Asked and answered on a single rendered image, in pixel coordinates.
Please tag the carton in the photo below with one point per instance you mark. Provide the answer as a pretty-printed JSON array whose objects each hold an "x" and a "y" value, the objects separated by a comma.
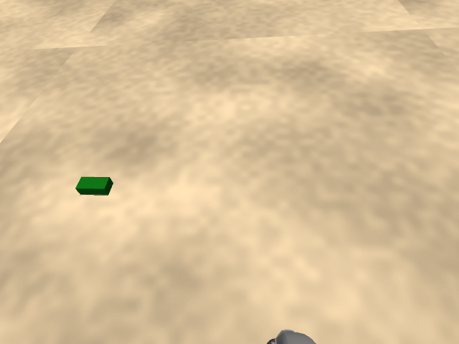
[{"x": 94, "y": 185}]

